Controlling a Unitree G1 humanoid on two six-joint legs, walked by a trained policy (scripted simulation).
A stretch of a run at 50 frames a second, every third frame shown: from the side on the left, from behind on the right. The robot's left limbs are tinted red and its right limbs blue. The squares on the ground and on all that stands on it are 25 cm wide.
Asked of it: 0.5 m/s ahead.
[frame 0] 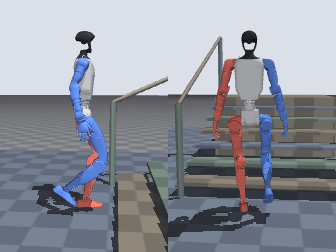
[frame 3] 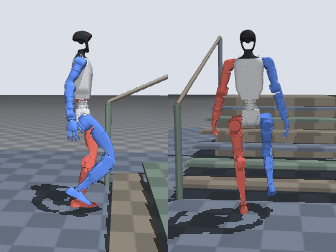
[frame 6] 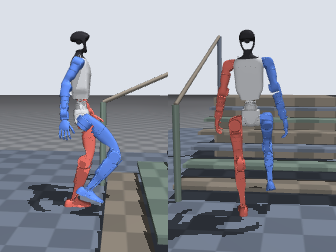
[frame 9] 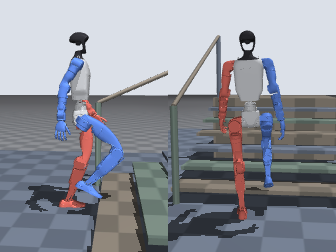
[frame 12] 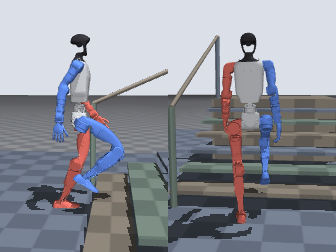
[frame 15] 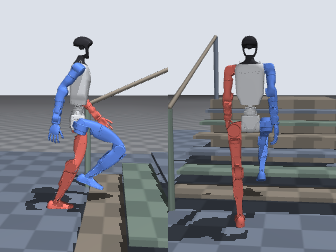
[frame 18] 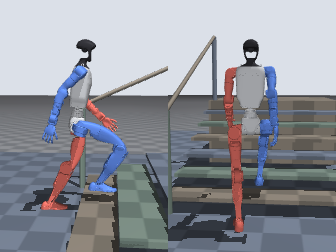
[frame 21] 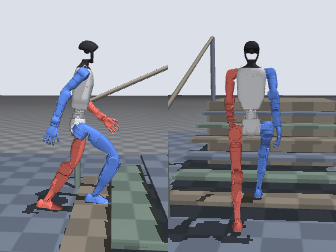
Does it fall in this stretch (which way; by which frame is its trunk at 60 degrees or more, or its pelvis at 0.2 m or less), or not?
no
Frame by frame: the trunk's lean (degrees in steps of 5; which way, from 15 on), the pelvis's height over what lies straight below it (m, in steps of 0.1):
0: 0, 0.8
3: 0, 0.8
6: 5, 0.8
9: 5, 0.8
12: 0, 0.8
15: 5, 0.8
18: 5, 0.8
21: 10, 0.6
